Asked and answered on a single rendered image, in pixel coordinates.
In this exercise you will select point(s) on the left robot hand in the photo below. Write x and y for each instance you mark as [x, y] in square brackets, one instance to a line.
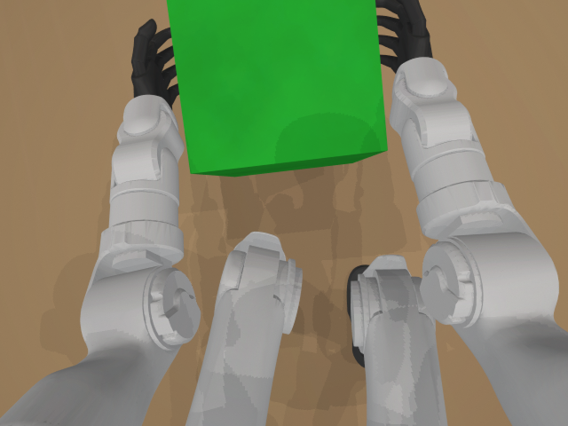
[147, 76]

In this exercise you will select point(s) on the carton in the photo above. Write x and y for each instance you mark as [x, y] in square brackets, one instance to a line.
[276, 85]

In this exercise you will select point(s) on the right robot foot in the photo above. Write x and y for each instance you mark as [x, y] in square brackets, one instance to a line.
[354, 277]

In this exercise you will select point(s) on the left robot forearm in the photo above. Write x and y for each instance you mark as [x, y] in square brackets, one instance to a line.
[144, 195]

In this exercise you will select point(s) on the right robot hand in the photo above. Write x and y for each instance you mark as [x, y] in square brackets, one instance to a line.
[413, 39]

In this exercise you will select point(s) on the left robot thigh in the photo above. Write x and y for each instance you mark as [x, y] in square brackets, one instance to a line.
[237, 371]

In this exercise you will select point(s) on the robot left upper arm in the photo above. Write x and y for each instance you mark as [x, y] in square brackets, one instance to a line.
[133, 324]

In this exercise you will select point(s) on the right robot forearm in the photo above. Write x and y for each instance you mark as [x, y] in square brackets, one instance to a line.
[446, 162]

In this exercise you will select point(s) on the robot right upper arm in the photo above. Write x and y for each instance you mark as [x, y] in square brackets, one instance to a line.
[499, 292]

